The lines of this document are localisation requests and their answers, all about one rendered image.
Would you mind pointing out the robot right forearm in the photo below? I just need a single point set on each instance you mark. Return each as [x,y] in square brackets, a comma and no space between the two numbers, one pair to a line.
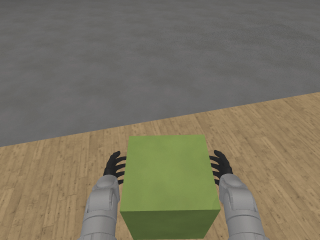
[240,209]

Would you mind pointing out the robot right hand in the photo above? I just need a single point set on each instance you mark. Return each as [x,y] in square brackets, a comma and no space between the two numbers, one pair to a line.
[223,167]

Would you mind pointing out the robot left forearm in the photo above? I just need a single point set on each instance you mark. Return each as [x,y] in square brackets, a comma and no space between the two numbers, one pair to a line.
[100,215]

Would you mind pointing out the robot left hand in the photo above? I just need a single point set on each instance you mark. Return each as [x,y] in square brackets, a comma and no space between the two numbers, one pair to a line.
[111,166]

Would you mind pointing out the carton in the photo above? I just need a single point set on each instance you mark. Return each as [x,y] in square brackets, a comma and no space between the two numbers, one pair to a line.
[169,191]

